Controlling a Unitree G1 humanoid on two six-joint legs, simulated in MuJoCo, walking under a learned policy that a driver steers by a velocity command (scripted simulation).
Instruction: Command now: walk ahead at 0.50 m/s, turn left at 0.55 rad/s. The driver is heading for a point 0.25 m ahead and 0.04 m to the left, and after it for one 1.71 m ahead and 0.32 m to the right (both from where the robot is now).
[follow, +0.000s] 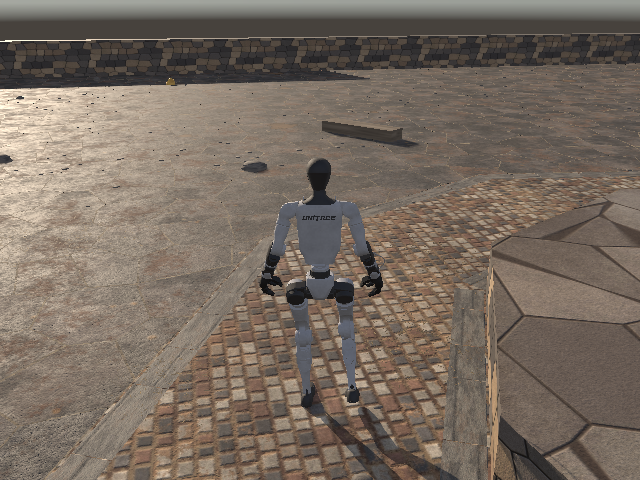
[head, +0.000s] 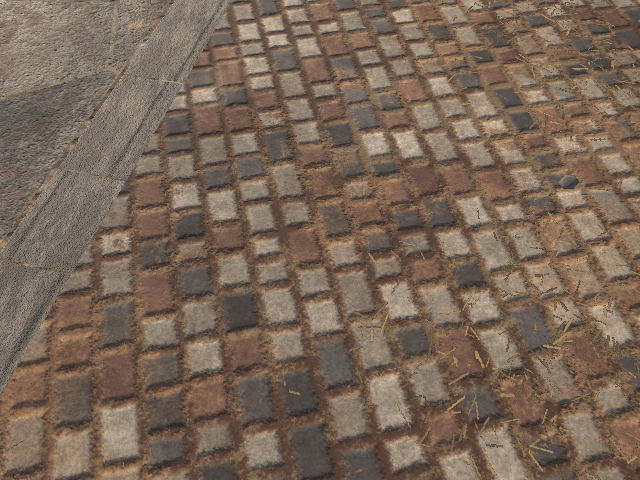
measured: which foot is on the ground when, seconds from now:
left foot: down 0.00-0.28, up 0.30-0.60, down 0.62-1.00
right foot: up 0.00-0.26, down 0.28-0.64, up 0.66-1.00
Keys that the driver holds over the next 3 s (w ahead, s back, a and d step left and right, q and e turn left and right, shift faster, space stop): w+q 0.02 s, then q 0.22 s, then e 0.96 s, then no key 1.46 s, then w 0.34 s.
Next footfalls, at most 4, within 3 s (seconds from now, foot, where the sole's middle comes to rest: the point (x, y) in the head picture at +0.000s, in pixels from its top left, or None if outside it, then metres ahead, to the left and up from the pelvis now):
0.28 right None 0.34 -0.12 -0.77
0.62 left None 0.25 0.10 -0.77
1.02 right None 0.25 -0.17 -0.77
1.46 left None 0.32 0.05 -0.77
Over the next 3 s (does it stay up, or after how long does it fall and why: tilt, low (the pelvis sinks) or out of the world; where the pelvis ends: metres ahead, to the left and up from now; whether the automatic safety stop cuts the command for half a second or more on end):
stays up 0.30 -0.09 0.00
